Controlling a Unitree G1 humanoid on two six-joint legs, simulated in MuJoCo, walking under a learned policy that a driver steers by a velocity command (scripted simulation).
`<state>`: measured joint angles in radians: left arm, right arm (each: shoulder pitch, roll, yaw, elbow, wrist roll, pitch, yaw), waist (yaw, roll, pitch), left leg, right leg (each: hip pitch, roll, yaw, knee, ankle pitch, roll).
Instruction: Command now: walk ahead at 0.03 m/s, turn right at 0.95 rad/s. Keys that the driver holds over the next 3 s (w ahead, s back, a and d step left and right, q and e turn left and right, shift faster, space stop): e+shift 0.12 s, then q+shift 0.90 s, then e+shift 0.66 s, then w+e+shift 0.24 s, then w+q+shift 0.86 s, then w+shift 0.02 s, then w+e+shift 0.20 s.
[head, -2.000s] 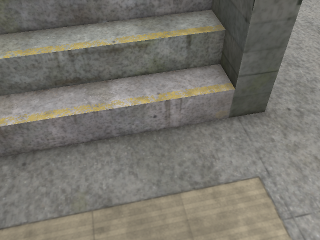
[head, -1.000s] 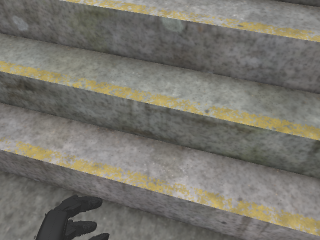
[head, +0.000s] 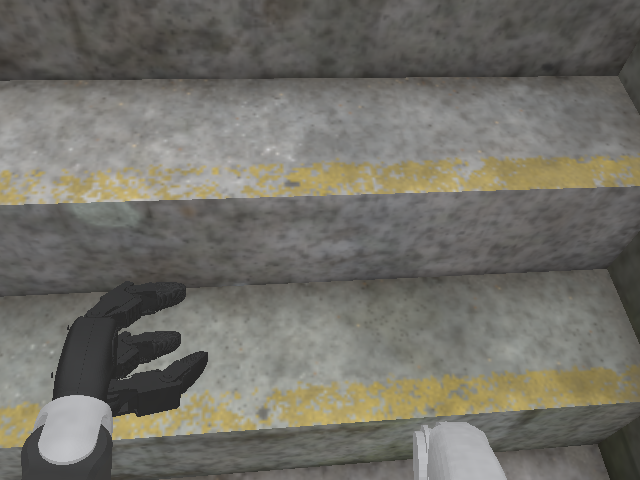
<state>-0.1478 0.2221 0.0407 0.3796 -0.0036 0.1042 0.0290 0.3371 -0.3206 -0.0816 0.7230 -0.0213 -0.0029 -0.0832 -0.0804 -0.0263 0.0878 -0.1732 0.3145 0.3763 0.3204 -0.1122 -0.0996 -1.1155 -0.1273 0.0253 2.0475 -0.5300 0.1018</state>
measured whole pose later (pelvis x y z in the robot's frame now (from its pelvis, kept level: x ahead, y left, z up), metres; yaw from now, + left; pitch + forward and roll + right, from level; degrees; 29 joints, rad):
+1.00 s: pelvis -0.25 -0.07 -0.02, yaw +17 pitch +4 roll -2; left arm 0.15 0.26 0.06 0.75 0.02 0.01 0.06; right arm 0.24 -0.31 -0.08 0.50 0.01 0.07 -0.02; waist -0.01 0.02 0.04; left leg -0.65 0.12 -0.04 1.11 -0.28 -0.11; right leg -0.23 -0.07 -0.25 0.50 -0.31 0.00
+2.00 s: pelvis -0.27 -0.06 +0.00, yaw -13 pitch +4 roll +3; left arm 0.36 0.29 0.07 0.70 0.01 -0.04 0.00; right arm 0.11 -0.31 -0.07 0.68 -0.05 -0.03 0.04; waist 0.04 0.04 -0.02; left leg -0.59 0.03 -0.02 0.74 -0.09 -0.06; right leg -0.17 0.02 0.14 0.37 -0.27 -0.04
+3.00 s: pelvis +0.22 +0.07 +0.20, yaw +21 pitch +4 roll +0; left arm 0.36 0.21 0.08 0.95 0.04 -0.13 0.02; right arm -0.11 -0.14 0.01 0.52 -0.03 -0.02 0.03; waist 0.04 0.03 -0.05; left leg -1.07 0.05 -0.04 1.63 -0.06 0.09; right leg -0.23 -0.18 -0.15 0.48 -0.31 -0.04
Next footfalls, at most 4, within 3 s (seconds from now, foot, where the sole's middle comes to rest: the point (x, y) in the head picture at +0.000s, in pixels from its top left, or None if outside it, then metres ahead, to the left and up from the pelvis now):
0.04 right None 0.07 -0.18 -0.60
0.40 left None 0.04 -0.03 -0.79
0.76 right None -0.21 -0.19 -0.79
1.12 left None -0.31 0.11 -0.79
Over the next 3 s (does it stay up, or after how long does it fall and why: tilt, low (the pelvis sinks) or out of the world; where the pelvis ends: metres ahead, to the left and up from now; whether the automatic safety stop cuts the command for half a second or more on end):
stays up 0.22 0.07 0.20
